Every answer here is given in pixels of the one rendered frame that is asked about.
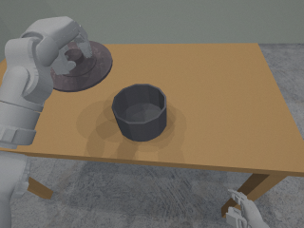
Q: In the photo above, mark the robot right hand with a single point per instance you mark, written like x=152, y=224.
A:
x=248, y=210

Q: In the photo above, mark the knob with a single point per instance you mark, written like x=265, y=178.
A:
x=75, y=55

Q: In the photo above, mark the left robot upper arm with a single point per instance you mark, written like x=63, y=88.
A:
x=14, y=182

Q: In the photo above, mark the robot left hand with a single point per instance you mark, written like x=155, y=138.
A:
x=63, y=30

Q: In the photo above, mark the pot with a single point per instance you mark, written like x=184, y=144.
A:
x=140, y=111

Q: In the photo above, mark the table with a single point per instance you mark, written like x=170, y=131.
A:
x=224, y=112

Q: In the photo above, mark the lid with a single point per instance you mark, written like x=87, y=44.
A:
x=87, y=74

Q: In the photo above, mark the robot left forearm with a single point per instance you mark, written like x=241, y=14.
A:
x=26, y=85

